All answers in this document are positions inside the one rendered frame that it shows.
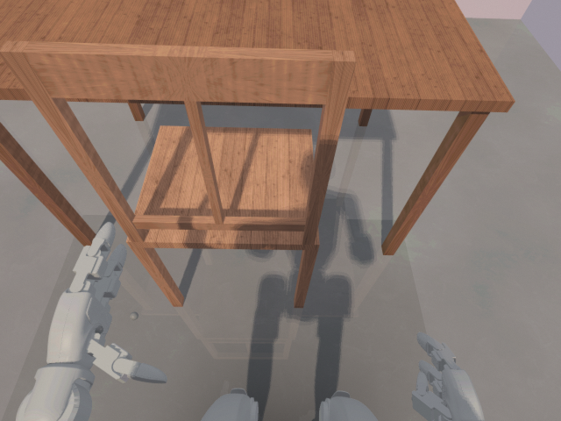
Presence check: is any right robot hand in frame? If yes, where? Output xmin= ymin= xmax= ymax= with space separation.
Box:
xmin=412 ymin=332 xmax=485 ymax=421

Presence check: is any table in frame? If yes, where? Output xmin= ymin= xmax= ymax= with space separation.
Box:
xmin=0 ymin=0 xmax=515 ymax=255

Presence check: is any right robot shin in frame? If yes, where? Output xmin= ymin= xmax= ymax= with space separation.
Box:
xmin=331 ymin=391 xmax=350 ymax=398

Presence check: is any left robot hand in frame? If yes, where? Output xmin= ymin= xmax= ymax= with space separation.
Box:
xmin=46 ymin=222 xmax=167 ymax=383

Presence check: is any robot left forearm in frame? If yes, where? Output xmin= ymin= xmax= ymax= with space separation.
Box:
xmin=16 ymin=363 xmax=95 ymax=421

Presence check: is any left robot thigh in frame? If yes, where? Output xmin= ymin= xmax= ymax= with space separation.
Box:
xmin=201 ymin=394 xmax=259 ymax=421

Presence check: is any chair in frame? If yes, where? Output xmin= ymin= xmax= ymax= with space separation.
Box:
xmin=0 ymin=40 xmax=356 ymax=308

